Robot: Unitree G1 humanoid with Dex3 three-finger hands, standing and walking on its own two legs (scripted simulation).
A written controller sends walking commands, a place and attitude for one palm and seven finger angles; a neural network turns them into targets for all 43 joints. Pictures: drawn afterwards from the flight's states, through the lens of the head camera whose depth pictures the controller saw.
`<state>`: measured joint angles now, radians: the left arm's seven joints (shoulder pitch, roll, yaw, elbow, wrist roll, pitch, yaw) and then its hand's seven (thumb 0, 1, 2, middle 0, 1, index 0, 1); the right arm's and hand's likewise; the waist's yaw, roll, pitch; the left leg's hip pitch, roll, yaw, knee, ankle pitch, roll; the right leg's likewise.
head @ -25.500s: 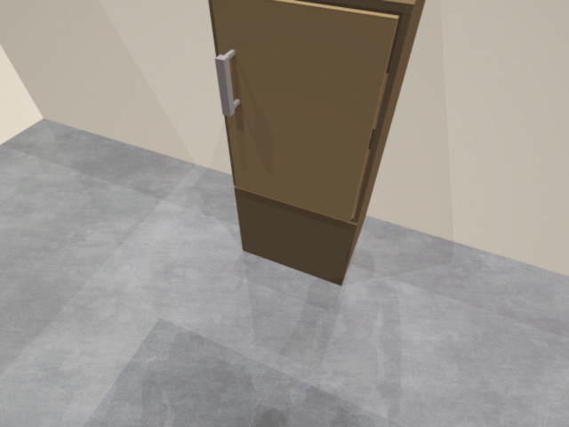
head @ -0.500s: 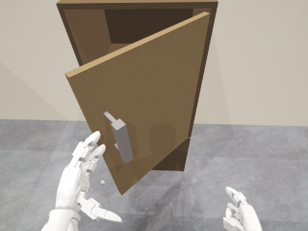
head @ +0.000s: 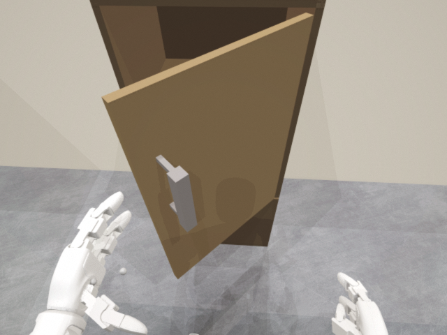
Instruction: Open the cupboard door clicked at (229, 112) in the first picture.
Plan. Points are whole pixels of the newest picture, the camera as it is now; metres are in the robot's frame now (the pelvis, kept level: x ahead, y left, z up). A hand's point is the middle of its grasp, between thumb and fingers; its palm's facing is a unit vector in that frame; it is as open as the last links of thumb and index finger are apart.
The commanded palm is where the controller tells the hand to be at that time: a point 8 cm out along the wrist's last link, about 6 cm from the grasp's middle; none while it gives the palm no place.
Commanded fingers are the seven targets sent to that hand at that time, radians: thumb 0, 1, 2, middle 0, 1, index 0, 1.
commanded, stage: draw the hand back to the body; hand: left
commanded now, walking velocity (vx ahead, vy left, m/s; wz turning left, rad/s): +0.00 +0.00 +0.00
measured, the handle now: (176, 194) +0.33 +0.11 +0.10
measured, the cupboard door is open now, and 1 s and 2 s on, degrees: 46 46 46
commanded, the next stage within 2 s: step back with the hand held close in 1.46 s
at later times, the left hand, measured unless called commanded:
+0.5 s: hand (69, 254) +0.20 +0.22 +0.14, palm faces +0.17 -0.96 -0.24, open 15.6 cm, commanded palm +0.16 +0.28 +0.16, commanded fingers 0.00 -0.08 0.48 -0.17 -0.30 -0.17 -0.30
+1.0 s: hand (25, 215) +0.23 +0.27 +0.18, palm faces +0.37 -0.84 -0.39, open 10.0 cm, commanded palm +0.18 +0.32 +0.21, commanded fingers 0.00 0.80 0.86 -0.20 -0.30 -0.20 -0.30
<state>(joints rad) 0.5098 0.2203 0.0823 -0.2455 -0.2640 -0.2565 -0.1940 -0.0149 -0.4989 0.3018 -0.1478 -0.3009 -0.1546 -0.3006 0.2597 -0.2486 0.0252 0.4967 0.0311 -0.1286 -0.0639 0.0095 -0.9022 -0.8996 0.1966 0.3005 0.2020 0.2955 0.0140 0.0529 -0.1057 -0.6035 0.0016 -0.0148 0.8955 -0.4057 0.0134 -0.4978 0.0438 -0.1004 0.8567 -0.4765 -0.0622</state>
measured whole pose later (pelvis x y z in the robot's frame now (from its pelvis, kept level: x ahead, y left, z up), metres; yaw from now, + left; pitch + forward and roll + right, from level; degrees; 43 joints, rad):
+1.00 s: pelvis +0.03 +0.03 +0.05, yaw -2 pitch -3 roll -1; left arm 0.49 0.35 0.28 -0.39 -0.06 -0.05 0.11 0.00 0.46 0.71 -0.19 -0.30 -0.20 -0.30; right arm 0.19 -0.23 0.04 0.62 0.00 -0.07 -0.07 0.01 -0.90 -0.90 0.20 0.30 0.20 0.30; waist 0.06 0.05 0.00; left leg -0.13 -0.03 0.04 0.42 -0.24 0.05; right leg -0.03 0.02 -0.03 0.36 -0.27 -0.02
